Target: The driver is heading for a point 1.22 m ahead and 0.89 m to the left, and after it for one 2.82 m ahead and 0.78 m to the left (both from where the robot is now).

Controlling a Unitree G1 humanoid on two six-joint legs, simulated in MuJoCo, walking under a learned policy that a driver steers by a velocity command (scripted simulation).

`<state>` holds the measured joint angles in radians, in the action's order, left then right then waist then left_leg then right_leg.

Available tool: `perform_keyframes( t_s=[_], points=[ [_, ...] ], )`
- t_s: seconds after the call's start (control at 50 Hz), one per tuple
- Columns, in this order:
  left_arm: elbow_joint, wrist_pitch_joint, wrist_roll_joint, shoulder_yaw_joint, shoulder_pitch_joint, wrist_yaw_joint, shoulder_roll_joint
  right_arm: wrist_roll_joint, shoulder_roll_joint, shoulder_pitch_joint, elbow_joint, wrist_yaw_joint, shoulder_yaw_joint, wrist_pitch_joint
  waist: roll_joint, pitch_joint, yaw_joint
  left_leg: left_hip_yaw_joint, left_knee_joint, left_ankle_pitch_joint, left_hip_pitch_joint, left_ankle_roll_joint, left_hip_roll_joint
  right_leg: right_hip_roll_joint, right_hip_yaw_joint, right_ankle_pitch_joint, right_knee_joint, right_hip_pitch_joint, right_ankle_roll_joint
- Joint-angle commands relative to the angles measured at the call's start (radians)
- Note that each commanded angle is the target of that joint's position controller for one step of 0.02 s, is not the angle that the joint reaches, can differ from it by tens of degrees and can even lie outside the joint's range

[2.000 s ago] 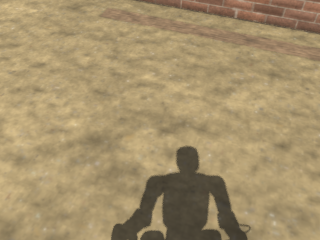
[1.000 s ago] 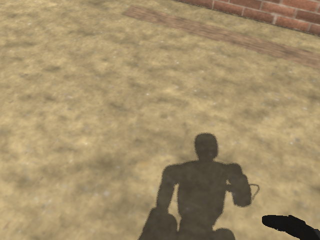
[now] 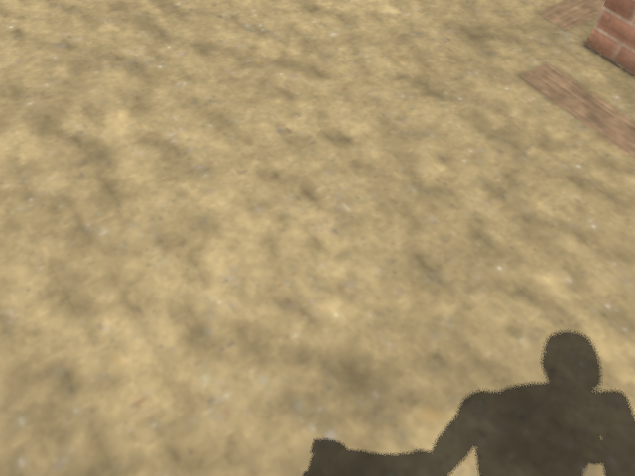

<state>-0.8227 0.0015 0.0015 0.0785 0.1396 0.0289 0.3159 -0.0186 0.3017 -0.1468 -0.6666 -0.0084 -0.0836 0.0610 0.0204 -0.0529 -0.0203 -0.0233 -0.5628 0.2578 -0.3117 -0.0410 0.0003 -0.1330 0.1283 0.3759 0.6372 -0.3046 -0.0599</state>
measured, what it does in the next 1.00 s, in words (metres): steps on the spot, turning left: right foot, then left foot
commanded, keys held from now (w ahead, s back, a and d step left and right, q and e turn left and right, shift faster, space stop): q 1.00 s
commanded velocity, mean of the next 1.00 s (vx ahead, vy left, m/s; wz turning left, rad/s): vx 0.00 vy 0.00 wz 0.60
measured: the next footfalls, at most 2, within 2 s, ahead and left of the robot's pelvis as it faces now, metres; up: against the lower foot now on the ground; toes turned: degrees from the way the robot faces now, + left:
right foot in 0.50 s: +0.10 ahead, -0.11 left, +0.00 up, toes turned +22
left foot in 0.92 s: -0.02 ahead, +0.14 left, +0.00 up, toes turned +35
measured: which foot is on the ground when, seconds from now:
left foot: down 0.00-0.48, up 0.50-0.90, down 0.92-1.00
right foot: up 0.00-0.48, down 0.50-0.92, up 0.94-1.00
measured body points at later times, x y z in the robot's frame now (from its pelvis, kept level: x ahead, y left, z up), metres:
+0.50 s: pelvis +0.02 -0.01 +0.00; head +0.05 +0.00 +0.45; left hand +0.10 +0.32 -0.08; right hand +0.25 -0.24 -0.08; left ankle +0.01 +0.11 -0.73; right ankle +0.06 -0.12 -0.73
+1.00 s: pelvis -0.01 +0.03 +0.00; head +0.02 +0.08 +0.45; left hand -0.05 +0.36 -0.11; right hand +0.29 -0.11 -0.06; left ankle -0.05 +0.12 -0.73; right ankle +0.05 -0.12 -0.67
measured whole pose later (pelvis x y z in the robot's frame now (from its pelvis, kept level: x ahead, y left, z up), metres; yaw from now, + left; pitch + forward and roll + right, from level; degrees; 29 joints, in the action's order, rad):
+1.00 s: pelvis -0.01 +0.03 +0.00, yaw +35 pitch +2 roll -1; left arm -0.71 0.01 0.00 0.09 0.14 0.02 0.34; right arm 0.00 0.31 -0.19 -0.57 -0.01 -0.07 0.03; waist 0.04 -0.07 -0.01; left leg 0.01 -0.57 0.28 -0.32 -0.04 -0.02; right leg -0.07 0.02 0.54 1.00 -0.43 -0.06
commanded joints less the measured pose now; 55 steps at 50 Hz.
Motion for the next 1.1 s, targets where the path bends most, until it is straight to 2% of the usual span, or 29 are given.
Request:
perform_keyframes(
  t_s=[0.02, 0.04, 0.08, 0.1, 0.14, 0.24, 0.38, 0.42, 0.46, 0.48, 0.5, 0.52, 0.54, 0.56, 0.58, 0.6, 0.66, 0.74, 0.84, 0.88, 0.9, 0.92, 0.94, 0.96, 0.98, 1.0, 1.02, 1.04, 1.1],
  points=[
    [0.116, -0.018, 0.023, 0.013, -0.070, -0.003, 0.080, 0.046, 0.257, -0.164, 0.064, 0.006, -0.066, -0.034, -0.271, 0.229, 0.099, 0.555, 0.204, -0.651, 0.316, -0.344, 0.403, 0.109, -0.145, 0.336, 0.531, -0.384, -0.018],
    [0.120, -0.015, -0.005, 0.025, -0.091, 0.004, 0.114, 0.047, 0.232, -0.118, 0.062, 0.001, -0.057, -0.056, -0.193, 0.168, 0.074, 0.466, 0.224, -0.538, 0.273, -0.302, 0.339, 0.091, -0.176, 0.248, 0.579, -0.399, -0.001],
    [0.089, -0.005, 0.002, 0.036, -0.057, 0.022, 0.126, 0.012, 0.169, -0.016, 0.073, 0.014, -0.040, -0.064, -0.135, 0.122, 0.026, 0.361, 0.224, -0.393, 0.213, -0.195, 0.241, 0.065, -0.197, 0.088, 0.532, -0.392, 0.009],
    [0.088, -0.003, 0.010, 0.038, -0.037, 0.025, 0.127, 0.007, 0.161, 0.007, 0.079, 0.019, -0.033, -0.060, -0.140, 0.122, 0.009, 0.336, 0.226, -0.410, 0.170, -0.186, 0.217, 0.077, -0.193, 0.039, 0.531, -0.351, 0.003],
    [0.091, -0.007, 0.007, 0.037, -0.009, 0.020, 0.109, 0.016, 0.152, -0.004, 0.085, 0.028, -0.028, -0.058, -0.145, 0.152, 0.000, 0.327, 0.229, -0.416, 0.163, -0.191, 0.195, 0.102, -0.191, -0.022, 0.519, -0.310, -0.004],
    [0.126, -0.012, 0.004, 0.024, -0.054, 0.014, 0.078, 0.009, 0.173, -0.038, 0.088, 0.044, -0.034, -0.052, -0.152, 0.138, 0.027, 0.389, 0.222, -0.292, 0.197, -0.192, 0.180, 0.127, -0.215, -0.058, 0.281, -0.303, -0.023],
    [0.153, -0.035, -0.008, 0.024, -0.059, -0.009, 0.085, 0.008, 0.190, -0.023, 0.110, 0.035, -0.041, -0.036, -0.173, 0.133, 0.039, 0.518, 0.185, -0.290, 0.144, -0.194, 0.160, 0.172, -0.229, -0.006, 0.067, -0.150, -0.010],
    [0.157, -0.043, -0.012, 0.026, -0.042, -0.017, 0.086, 0.002, 0.188, -0.011, 0.117, 0.033, -0.041, -0.031, -0.180, 0.146, 0.031, 0.556, 0.159, -0.351, 0.163, -0.183, 0.149, 0.180, -0.228, -0.012, -0.019, -0.099, 0.003],
    [0.146, -0.050, -0.011, 0.031, 0.014, -0.025, 0.087, -0.012, 0.179, 0.021, 0.128, 0.037, -0.038, -0.023, -0.172, 0.154, -0.010, 0.553, 0.114, -0.347, 0.139, -0.139, 0.106, 0.178, -0.207, -0.156, -0.227, 0.026, 0.025],
    [0.140, -0.051, -0.004, 0.041, 0.042, -0.023, 0.116, -0.013, 0.156, 0.012, 0.133, 0.041, -0.032, -0.021, -0.140, 0.168, -0.013, 0.523, 0.066, -0.230, 0.069, -0.093, 0.065, 0.107, -0.240, -0.271, -0.293, 0.142, 0.051],
    [0.154, -0.042, 0.012, 0.052, 0.046, -0.016, 0.179, 0.001, 0.097, -0.046, 0.131, 0.039, -0.017, -0.021, 0.061, 0.198, 0.026, 0.387, -0.132, 0.094, -0.061, -0.031, -0.039, -0.101, -0.416, -0.418, -0.308, 0.264, 0.131],
    [0.150, -0.034, 0.044, 0.057, 0.040, -0.019, 0.218, -0.006, 0.132, -0.050, 0.157, 0.038, -0.030, -0.031, 0.272, 0.134, 0.044, 0.209, -0.321, 0.412, -0.261, 0.025, -0.167, -0.260, -0.636, -0.590, -0.334, 0.231, 0.310],
    [0.174, -0.037, 0.036, 0.047, 0.008, -0.016, 0.169, 0.010, 0.210, -0.077, 0.138, 0.036, -0.055, -0.038, 0.187, 0.126, 0.043, 0.208, -0.530, 0.388, -0.286, 0.068, -0.082, -0.303, -0.627, -0.577, -0.333, 0.194, 0.365],
    [0.189, -0.036, 0.027, 0.031, -0.039, -0.010, 0.115, 0.001, 0.230, -0.086, 0.112, 0.033, -0.067, -0.033, 0.127, 0.108, 0.055, 0.198, -0.603, 0.314, -0.283, 0.086, -0.063, -0.233, -0.512, -0.535, -0.318, 0.170, 0.322],
    [0.199, -0.033, 0.017, 0.024, -0.071, -0.006, 0.096, -0.002, 0.204, -0.104, 0.086, 0.037, -0.066, -0.020, 0.094, 0.090, 0.064, 0.183, -0.642, 0.255, -0.287, 0.105, -0.056, -0.162, -0.416, -0.476, -0.308, 0.162, 0.273],
    [0.201, -0.031, 0.005, 0.020, -0.077, -0.001, 0.088, 0.001, 0.181, -0.103, 0.084, 0.038, -0.061, -0.011, 0.096, 0.076, 0.053, 0.173, -0.682, 0.202, -0.314, 0.122, -0.053, -0.138, -0.369, -0.482, -0.304, 0.169, 0.261],
    [0.194, -0.015, 0.013, 0.020, -0.027, 0.010, 0.101, -0.011, 0.120, -0.042, 0.118, 0.029, -0.040, -0.007, 0.128, 0.072, 0.013, 0.096, -0.601, 0.138, -0.326, 0.148, -0.029, -0.102, -0.259, -0.526, -0.317, 0.207, 0.272],
    [0.187, 0.001, 0.010, 0.038, 0.005, 0.010, 0.148, -0.001, 0.092, 0.013, 0.157, 0.014, -0.021, -0.012, 0.149, 0.111, -0.025, 0.052, -0.396, 0.149, -0.265, 0.152, 0.027, -0.149, -0.222, -0.548, -0.309, 0.274, 0.293],
    [0.182, 0.000, -0.016, 0.052, -0.010, -0.012, 0.184, -0.004, 0.107, -0.010, 0.167, -0.004, -0.026, -0.004, 0.170, 0.117, -0.012, -0.022, -0.158, 0.115, -0.095, 0.102, 0.023, -0.180, -0.168, -0.547, -0.274, 0.224, 0.268],
    [0.177, -0.003, -0.038, 0.052, -0.029, -0.015, 0.180, -0.005, 0.106, -0.065, 0.153, -0.011, -0.034, -0.001, 0.154, 0.121, 0.032, -0.053, 0.039, -0.019, 0.022, 0.053, -0.001, -0.170, -0.130, -0.500, -0.196, 0.191, 0.217],
    [0.159, -0.007, -0.040, 0.043, 0.010, -0.017, 0.147, -0.002, 0.126, -0.110, 0.137, -0.005, -0.046, -0.001, 0.105, 0.133, 0.046, -0.035, 0.140, -0.122, 0.144, 0.019, -0.020, -0.136, -0.082, -0.422, -0.108, 0.124, 0.160],
    [0.157, -0.009, -0.008, 0.029, 0.053, -0.022, 0.095, -0.004, 0.212, -0.155, 0.139, 0.008, -0.072, -0.006, -0.100, 0.158, 0.042, 0.176, 0.184, -0.430, 0.331, -0.041, 0.116, -0.051, 0.011, -0.175, 0.120, -0.069, 0.065],
    [0.222, -0.012, 0.039, 0.004, 0.006, -0.020, 0.043, 0.018, 0.317, -0.143, 0.172, 0.016, -0.083, -0.019, -0.359, 0.158, 0.025, 0.547, 0.168, -0.701, 0.389, -0.248, 0.380, 0.096, 0.001, 0.315, 0.384, -0.360, -0.014],
    [0.233, -0.013, 0.017, 0.022, -0.081, -0.009, 0.101, 0.044, 0.259, -0.174, 0.167, 0.004, -0.069, -0.046, -0.235, 0.220, 0.111, 0.558, 0.200, -0.622, 0.328, -0.334, 0.396, 0.108, -0.159, 0.331, 0.545, -0.371, -0.012],
    [0.232, -0.009, -0.004, 0.029, -0.089, -0.006, 0.121, 0.042, 0.231, -0.135, 0.151, 0.002, -0.054, -0.062, -0.194, 0.169, 0.078, 0.464, 0.209, -0.529, 0.286, -0.287, 0.338, 0.090, -0.184, 0.250, 0.582, -0.380, 0.004],
    [0.214, -0.005, -0.003, 0.034, -0.068, 0.000, 0.126, 0.023, 0.206, -0.079, 0.147, 0.007, -0.049, -0.067, -0.152, 0.136, 0.049, 0.397, 0.211, -0.434, 0.254, -0.227, 0.276, 0.075, -0.192, 0.159, 0.554, -0.379, 0.011],
    [0.205, -0.001, 0.006, 0.039, -0.059, 0.006, 0.136, 0.006, 0.181, -0.035, 0.152, 0.013, -0.038, -0.064, -0.144, 0.117, 0.033, 0.368, 0.210, -0.411, 0.229, -0.192, 0.244, 0.069, -0.197, 0.094, 0.521, -0.372, 0.008],
    [0.200, 0.000, 0.011, 0.040, -0.044, 0.005, 0.135, 0.004, 0.175, -0.010, 0.156, 0.019, -0.030, -0.059, -0.153, 0.120, 0.017, 0.343, 0.212, -0.447, 0.186, -0.185, 0.219, 0.084, -0.189, 0.043, 0.528, -0.326, 0.000],
    [0.189, -0.001, 0.004, 0.032, -0.014, -0.001, 0.104, 0.016, 0.171, -0.007, 0.154, 0.031, -0.025, -0.054, -0.150, 0.149, 0.008, 0.327, 0.213, -0.440, 0.180, -0.189, 0.187, 0.115, -0.181, -0.033, 0.471, -0.281, -0.019]
  ],
)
